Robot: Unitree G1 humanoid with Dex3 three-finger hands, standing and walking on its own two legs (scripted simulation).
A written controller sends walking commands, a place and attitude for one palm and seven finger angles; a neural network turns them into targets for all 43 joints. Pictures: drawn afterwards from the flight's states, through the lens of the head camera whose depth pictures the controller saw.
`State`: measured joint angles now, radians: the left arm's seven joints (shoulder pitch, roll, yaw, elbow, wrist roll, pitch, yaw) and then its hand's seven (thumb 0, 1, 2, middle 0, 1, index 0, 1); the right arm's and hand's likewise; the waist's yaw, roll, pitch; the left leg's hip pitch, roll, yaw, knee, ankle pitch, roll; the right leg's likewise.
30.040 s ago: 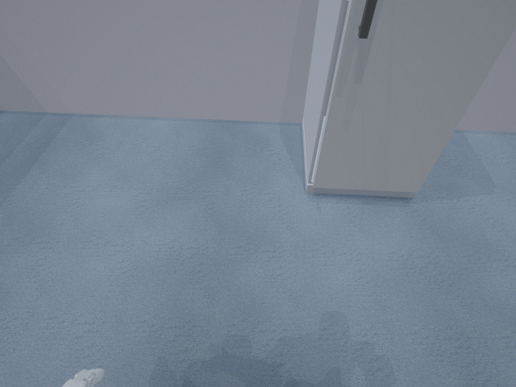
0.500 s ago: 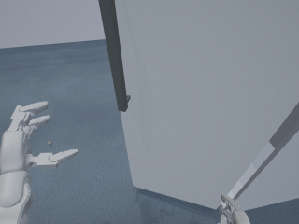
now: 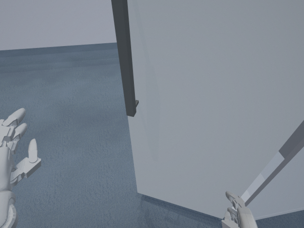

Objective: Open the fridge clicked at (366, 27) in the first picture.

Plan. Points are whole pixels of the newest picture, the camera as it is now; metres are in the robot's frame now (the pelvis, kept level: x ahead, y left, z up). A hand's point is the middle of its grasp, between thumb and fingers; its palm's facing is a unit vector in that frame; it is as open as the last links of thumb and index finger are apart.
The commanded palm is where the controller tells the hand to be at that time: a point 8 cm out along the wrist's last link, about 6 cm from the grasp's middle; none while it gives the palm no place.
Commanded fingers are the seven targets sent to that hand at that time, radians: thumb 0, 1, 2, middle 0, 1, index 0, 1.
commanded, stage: draw the hand back to the body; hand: left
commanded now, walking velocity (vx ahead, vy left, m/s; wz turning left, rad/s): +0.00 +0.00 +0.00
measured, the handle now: (129, 57) +0.45 +0.14 +0.25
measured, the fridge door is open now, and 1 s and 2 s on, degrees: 63 63 63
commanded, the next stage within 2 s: step back with the hand held close in 0.26 s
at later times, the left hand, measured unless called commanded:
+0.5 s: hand (42, 152) +0.20 +0.26 +0.16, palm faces +0.47 -0.79 -0.39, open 7.4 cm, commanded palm +0.14 +0.29 +0.17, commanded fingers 0.00 0.90 0.90 -0.20 -0.30 -0.20 -0.30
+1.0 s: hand (12, 187) +0.12 +0.28 +0.16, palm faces +0.46 -0.77 -0.44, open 7.4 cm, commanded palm +0.06 +0.31 +0.17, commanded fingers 0.00 0.90 0.90 -0.20 -0.30 -0.20 -0.30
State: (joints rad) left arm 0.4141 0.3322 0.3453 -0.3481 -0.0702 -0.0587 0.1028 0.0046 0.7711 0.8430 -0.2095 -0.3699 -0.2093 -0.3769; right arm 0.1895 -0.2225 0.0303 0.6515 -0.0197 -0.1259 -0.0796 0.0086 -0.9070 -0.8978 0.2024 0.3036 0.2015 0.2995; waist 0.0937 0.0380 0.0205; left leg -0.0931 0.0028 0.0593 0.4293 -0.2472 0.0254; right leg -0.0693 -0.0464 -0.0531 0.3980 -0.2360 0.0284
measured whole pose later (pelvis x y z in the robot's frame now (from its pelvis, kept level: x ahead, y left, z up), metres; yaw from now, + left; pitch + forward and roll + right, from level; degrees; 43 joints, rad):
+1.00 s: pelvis -0.07 +0.01 -0.02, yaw +0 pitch -1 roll -2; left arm 0.50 0.39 0.42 -0.47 -0.02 -0.24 0.14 0.01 0.89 0.90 -0.21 -0.30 -0.21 -0.30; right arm 0.23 -0.22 0.01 0.56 -0.01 -0.08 -0.09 0.01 -0.91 -0.90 0.20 0.30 0.20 0.30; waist 0.02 0.00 0.02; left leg -0.39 0.01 0.05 0.60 -0.22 0.05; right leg -0.34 -0.04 -0.05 0.53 -0.18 0.03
